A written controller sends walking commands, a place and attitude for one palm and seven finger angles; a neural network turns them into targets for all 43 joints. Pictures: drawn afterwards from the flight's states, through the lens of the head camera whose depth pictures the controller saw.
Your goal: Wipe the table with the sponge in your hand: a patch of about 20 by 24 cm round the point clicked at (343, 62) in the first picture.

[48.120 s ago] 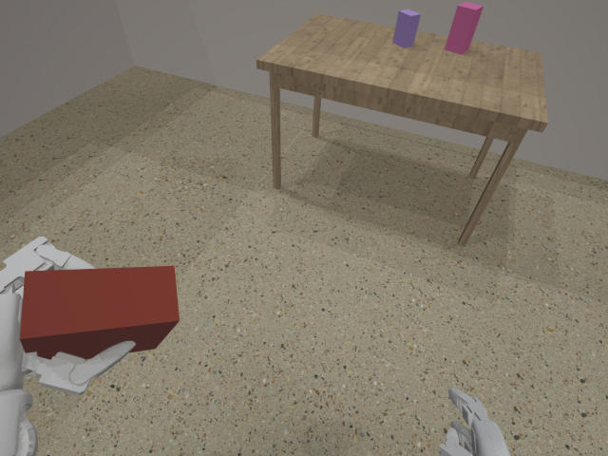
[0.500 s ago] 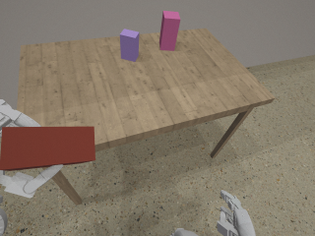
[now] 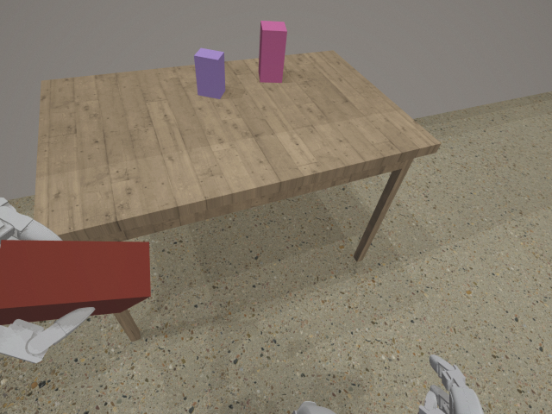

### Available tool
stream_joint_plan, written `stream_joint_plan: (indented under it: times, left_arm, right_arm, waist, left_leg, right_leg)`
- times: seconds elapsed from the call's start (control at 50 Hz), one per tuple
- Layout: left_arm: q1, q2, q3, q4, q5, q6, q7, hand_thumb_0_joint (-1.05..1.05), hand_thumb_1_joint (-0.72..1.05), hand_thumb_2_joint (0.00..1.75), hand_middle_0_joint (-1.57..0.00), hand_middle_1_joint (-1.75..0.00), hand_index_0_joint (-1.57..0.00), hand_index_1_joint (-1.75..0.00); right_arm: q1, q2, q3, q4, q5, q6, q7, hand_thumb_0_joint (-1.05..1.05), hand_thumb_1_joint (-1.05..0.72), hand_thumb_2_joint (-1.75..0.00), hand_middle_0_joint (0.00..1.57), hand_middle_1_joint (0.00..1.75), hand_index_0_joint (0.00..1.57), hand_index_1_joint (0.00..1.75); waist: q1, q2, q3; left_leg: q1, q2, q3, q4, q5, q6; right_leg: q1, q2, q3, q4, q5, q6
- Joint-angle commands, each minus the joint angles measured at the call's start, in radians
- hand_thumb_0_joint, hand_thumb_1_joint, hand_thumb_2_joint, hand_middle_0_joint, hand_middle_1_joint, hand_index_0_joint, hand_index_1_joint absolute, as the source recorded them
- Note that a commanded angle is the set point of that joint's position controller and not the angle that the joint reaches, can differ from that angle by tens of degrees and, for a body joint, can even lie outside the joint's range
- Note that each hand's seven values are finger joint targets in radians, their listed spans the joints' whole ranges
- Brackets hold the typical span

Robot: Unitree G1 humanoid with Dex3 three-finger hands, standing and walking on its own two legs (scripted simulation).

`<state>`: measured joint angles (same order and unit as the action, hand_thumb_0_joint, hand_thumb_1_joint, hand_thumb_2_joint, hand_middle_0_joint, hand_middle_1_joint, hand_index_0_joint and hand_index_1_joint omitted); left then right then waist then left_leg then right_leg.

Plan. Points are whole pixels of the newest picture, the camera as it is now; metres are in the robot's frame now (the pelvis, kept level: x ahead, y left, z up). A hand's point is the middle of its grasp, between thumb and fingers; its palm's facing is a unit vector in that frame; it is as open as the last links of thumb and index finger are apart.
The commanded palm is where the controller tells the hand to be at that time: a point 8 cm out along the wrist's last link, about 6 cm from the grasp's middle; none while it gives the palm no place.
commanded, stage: stop stepping back and stand still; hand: left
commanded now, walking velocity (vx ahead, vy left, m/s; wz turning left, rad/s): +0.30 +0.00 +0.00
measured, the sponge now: (94, 282) +0.22 +0.21 +0.15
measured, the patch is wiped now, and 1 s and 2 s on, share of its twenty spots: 1.00 1.00 1.00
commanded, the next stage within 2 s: stand and wait in 1.28 s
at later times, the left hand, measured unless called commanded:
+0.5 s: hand out of the picture +0.15 +0.24 +0.20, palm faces +0.39 -0.84 -0.38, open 9.8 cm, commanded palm +0.09 +0.27 +0.20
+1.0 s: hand (66, 302) +0.18 +0.20 +0.19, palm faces +0.40 -0.83 -0.40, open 9.8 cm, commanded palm +0.12 +0.24 +0.20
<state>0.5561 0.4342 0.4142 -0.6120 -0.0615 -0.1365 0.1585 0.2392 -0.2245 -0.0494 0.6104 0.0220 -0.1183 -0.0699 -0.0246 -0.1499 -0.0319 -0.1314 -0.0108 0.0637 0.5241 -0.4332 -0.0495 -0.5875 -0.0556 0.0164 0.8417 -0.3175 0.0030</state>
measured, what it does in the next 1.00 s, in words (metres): steps on the spot: right foot, then left foot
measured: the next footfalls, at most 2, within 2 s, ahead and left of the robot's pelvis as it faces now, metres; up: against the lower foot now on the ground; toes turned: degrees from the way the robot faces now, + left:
right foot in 0.12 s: +0.08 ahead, -0.08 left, +0.00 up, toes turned +0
left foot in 0.38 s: +0.01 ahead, +0.09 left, +0.00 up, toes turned +0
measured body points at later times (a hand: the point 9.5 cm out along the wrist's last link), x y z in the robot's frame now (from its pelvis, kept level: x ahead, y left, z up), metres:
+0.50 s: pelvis -0.08 +0.00 +0.02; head -0.09 +0.02 +0.47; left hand +0.12 +0.28 +0.22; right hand +0.08 -0.23 -0.06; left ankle -0.06 +0.10 -0.72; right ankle -0.05 -0.11 -0.64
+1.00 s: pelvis -0.04 -0.04 +0.01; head -0.04 -0.03 +0.46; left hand +0.15 +0.25 +0.21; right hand +0.12 -0.28 -0.07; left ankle -0.03 +0.09 -0.72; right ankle -0.03 -0.14 -0.72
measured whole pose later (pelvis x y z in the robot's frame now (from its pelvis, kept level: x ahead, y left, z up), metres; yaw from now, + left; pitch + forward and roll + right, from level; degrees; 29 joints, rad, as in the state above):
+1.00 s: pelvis -0.04 -0.04 +0.01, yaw -1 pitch -1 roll +0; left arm 0.48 0.41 0.38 -0.53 -0.06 -0.12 0.17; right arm 0.20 -0.20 0.01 0.61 0.02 -0.09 -0.06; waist -0.02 -0.02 0.02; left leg -0.27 0.02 0.02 0.61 -0.31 -0.01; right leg -0.28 0.00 -0.05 0.58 -0.28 -0.01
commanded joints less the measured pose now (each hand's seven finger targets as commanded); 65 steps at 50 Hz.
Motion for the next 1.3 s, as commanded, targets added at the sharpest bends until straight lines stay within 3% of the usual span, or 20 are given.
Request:
stream_joint_plan:
  times: [0.0,0.08,0.12,0.18,0.28,0.32,0.36,0.44,0.58,0.62,0.68,0.76,0.8,0.84,0.86,0.94,0.98,1.04,1.16,1.28]
  left_arm:
    - [-0.181,0.135,0.083,-0.155,0.019,-0.101,0.005,0.00,0.10,1.30,-1.20,-1.60,-1.20,-1.60]
    - [-0.279,0.075,0.008,0.055,0.005,-0.040,-0.031,0.00,0.10,1.30,-1.20,-1.60,-1.20,-1.60]
    - [-0.265,0.125,0.033,0.022,-0.011,-0.035,-0.045,0.00,0.10,1.30,-1.20,-1.60,-1.20,-1.60]
    - [-0.185,0.142,0.064,-0.079,-0.011,-0.079,-0.059,0.00,0.10,1.30,-1.20,-1.60,-1.20,-1.60]
    - [-0.116,0.155,0.062,-0.243,-0.006,-0.063,-0.013,0.00,0.10,1.30,-1.20,-1.60,-1.20,-1.60]
    - [-0.137,0.138,0.038,-0.237,0.000,-0.057,0.006,0.00,0.10,1.30,-1.20,-1.60,-1.20,-1.60]
    - [-0.210,0.131,0.037,-0.232,0.010,-0.064,0.026,0.00,0.10,1.30,-1.20,-1.60,-1.20,-1.60]
    - [-0.202,0.124,0.044,-0.009,0.031,-0.037,0.009,0.00,0.10,1.30,-1.20,-1.60,-1.20,-1.60]
    - [-0.181,0.057,-0.034,-0.093,0.012,-0.029,-0.006,0.00,0.10,1.30,-1.20,-1.60,-1.20,-1.60]
    - [-0.173,0.067,-0.023,-0.126,0.019,-0.029,0.002,0.00,0.10,1.30,-1.20,-1.60,-1.20,-1.60]
    - [-0.213,0.155,0.029,-0.207,0.012,-0.041,0.004,0.00,0.10,1.30,-1.20,-1.60,-1.20,-1.60]
    - [-0.165,0.175,0.106,-0.230,-0.005,-0.049,0.015,0.00,0.10,1.30,-1.20,-1.60,-1.20,-1.60]
    - [-0.113,0.123,0.076,-0.229,-0.008,-0.062,0.025,0.00,0.10,1.30,-1.20,-1.60,-1.20,-1.60]
    - [-0.109,0.102,0.062,-0.229,-0.007,-0.071,0.036,0.00,0.10,1.30,-1.20,-1.60,-1.20,-1.60]
    - [-0.102,0.093,0.048,-0.186,-0.003,-0.067,0.035,0.00,0.10,1.30,-1.20,-1.60,-1.20,-1.60]
    - [-0.128,0.081,0.027,-0.104,0.007,-0.045,0.022,0.00,0.10,1.30,-1.20,-1.60,-1.20,-1.60]
    - [-0.117,0.082,0.012,-0.084,0.010,-0.043,0.010,0.00,0.10,1.30,-1.20,-1.60,-1.20,-1.60]
    - [-0.109,0.083,0.013,-0.106,-0.007,-0.040,0.012,0.00,0.10,1.30,-1.20,-1.60,-1.20,-1.60]
    - [-0.084,0.122,0.061,-0.152,-0.005,-0.053,0.027,0.00,0.10,1.30,-1.20,-1.60,-1.20,-1.60]
    - [-0.119,0.074,0.007,-0.084,-0.005,-0.038,0.015,0.00,0.10,1.30,-1.20,-1.60,-1.20,-1.60]
  right_arm:
    - [-0.091,-0.107,-0.016,-0.092,0.011,-0.102,0.006,0.00,-0.90,-0.90,0.20,0.30,0.20,0.30]
    - [-0.088,-0.135,-0.013,-0.106,0.016,-0.070,0.006,0.00,-0.90,-0.90,0.20,0.30,0.20,0.30]
    - [-0.143,-0.129,-0.016,-0.145,0.016,-0.042,-0.002,0.00,-0.90,-0.90,0.20,0.30,0.20,0.30]
    - [-0.121,-0.099,-0.007,-0.103,0.009,0.000,0.039,0.00,-0.90,-0.90,0.20,0.30,0.20,0.30]
    - [-0.143,-0.055,0.038,-0.126,0.000,-0.004,0.014,0.00,-0.90,-0.90,0.20,0.30,0.20,0.30]
    - [-0.127,-0.073,0.050,-0.135,-0.013,-0.024,-0.007,0.00,-0.90,-0.90,0.20,0.30,0.20,0.30]
    - [-0.130,-0.123,0.038,-0.162,-0.015,-0.051,-0.012,0.00,-0.90,-0.90,0.20,0.30,0.20,0.30]
    - [-0.082,-0.091,0.025,-0.099,0.020,-0.054,0.026,0.00,-0.90,-0.90,0.20,0.30,0.20,0.30]
    - [-0.138,-0.114,0.037,-0.156,0.001,-0.039,0.019,0.00,-0.90,-0.90,0.20,0.30,0.20,0.30]
    - [-0.137,-0.121,0.031,-0.159,-0.008,-0.036,0.017,0.00,-0.90,-0.90,0.20,0.30,0.20,0.30]
    - [-0.151,-0.081,0.022,-0.154,0.003,-0.027,0.019,0.00,-0.90,-0.90,0.20,0.30,0.20,0.30]
    - [-0.142,-0.098,-0.001,-0.141,0.009,-0.014,0.013,0.00,-0.90,-0.90,0.20,0.30,0.20,0.30]
    - [-0.153,-0.087,0.016,-0.137,-0.004,0.001,-0.001,0.00,-0.90,-0.90,0.20,0.30,0.20,0.30]
    - [-0.170,-0.113,0.012,-0.167,-0.006,-0.004,-0.002,0.00,-0.90,-0.90,0.20,0.30,0.20,0.30]
    - [-0.156,-0.105,0.008,-0.174,-0.001,-0.010,-0.002,0.00,-0.90,-0.90,0.20,0.30,0.20,0.30]
    - [-0.139,-0.100,0.021,-0.126,0.003,-0.026,0.012,0.00,-0.90,-0.90,0.20,0.30,0.20,0.30]
    - [-0.161,-0.098,0.018,-0.139,-0.001,-0.017,0.017,0.00,-0.90,-0.90,0.20,0.30,0.20,0.30]
    - [-0.143,-0.101,0.003,-0.146,0.002,-0.011,0.021,0.00,-0.90,-0.90,0.20,0.30,0.20,0.30]
    - [-0.177,-0.101,0.016,-0.174,-0.007,0.008,-0.003,0.00,-0.90,-0.90,0.20,0.30,0.20,0.30]
    - [-0.165,-0.106,0.014,-0.179,-0.001,0.018,-0.005,0.00,-0.90,-0.90,0.20,0.30,0.20,0.30]
  waist:
    - [-0.018,0.444,0.124]
    - [0.023,0.024,0.054]
    - [0.001,-0.237,-0.009]
    - [-0.003,0.068,-0.004]
    - [0.001,0.030,-0.102]
    - [-0.006,0.189,-0.104]
    - [-0.009,0.621,-0.033]
    - [-0.009,0.227,-0.001]
    - [0.000,0.416,0.032]
    - [0.023,0.334,-0.020]
    - [0.024,-0.095,-0.071]
    - [0.005,0.011,-0.073]
    - [-0.014,0.244,-0.067]
    - [0.014,0.545,-0.044]
    - [0.005,0.472,-0.020]
    - [0.016,0.269,-0.064]
    - [0.003,0.112,-0.072]
    - [-0.004,0.003,-0.052]
    - [0.018,0.216,-0.104]
    - [0.017,0.184,-0.127]
  left_leg:
    - [-0.103,0.343,-0.275,-0.222,0.411,0.269]
    - [-0.267,0.095,-0.030,0.354,0.105,0.132]
    - [-0.429,-0.020,-0.099,0.764,-0.083,0.091]
    - [-0.345,0.057,-0.130,0.741,0.101,0.069]
    - [-0.006,0.055,0.004,0.231,0.013,0.108]
    - [0.011,0.036,0.027,-0.020,-0.046,0.119]
    - [-0.090,0.349,-0.500,-0.387,-0.410,0.244]
    - [-0.087,0.306,-0.340,-0.286,-0.098,0.247]
    - [-0.221,0.235,-0.202,-0.270,-0.158,0.173]
    - [-0.265,0.175,-0.126,-0.104,-0.109,0.144]
    - [-0.465,0.032,-0.028,0.486,-0.021,0.074]
    - [-0.233,0.132,-0.132,0.259,0.025,0.081]
    - [-0.052,0.070,-0.064,-0.031,0.165,0.074]
    - [-0.005,0.270,-0.427,-0.246,0.154,0.156]
    - [-0.019,0.304,-0.480,-0.270,0.161,0.192]
    - [-0.029,0.197,-0.205,-0.034,0.553,0.132]
    - [-0.168,0.113,-0.104,0.077,0.420,0.079]
    - [-0.176,0.056,-0.090,0.108,0.194,0.052]
    - [-0.021,0.114,-0.131,-0.060,0.503,0.076]
    - [0.020,0.122,-0.122,-0.060,0.578,0.072]
  right_leg:
    - [-0.101,-0.013,0.061,0.228,-0.169,-0.011]
    - [0.447,0.026,-0.042,-0.458,0.234,-0.010]
    - [0.355,-0.263,0.485,-0.646,0.040,-0.092]
    - [0.134,-0.242,0.430,-0.650,-0.288,-0.127]
    - [-0.023,-0.173,0.146,-0.607,-0.387,-0.114]
    - [0.038,-0.094,0.064,-0.446,-0.396,-0.089]
    - [-0.046,0.113,-0.098,0.199,-0.264,-0.009]
    - [-0.154,0.027,-0.003,0.403,-0.045,0.004]
    - [0.258,0.064,-0.148,-0.235,-0.117,-0.005]
    - [0.449,0.087,-0.162,-0.403,0.009,-0.014]
    - [0.535,-0.293,0.352,-0.598,0.146,-0.185]
    - [0.341,-0.275,0.196,-0.494,0.126,-0.185]
    - [0.270,-0.114,0.014,-0.321,0.039,-0.101]
    - [0.131,0.055,-0.074,-0.084,-0.157,-0.011]
    - [0.098,0.069,-0.038,-0.009,-0.206,-0.002]
    - [0.323,0.049,-0.054,-0.401,0.068,0.005]
    - [0.476,-0.066,0.098,-0.456,0.435,-0.045]
    - [0.409,-0.173,0.216,-0.528,0.267,-0.110]
    - [0.431,-0.038,0.048,-0.417,0.382,-0.031]
    - [0.455,-0.020,0.031,-0.418,0.444,-0.018]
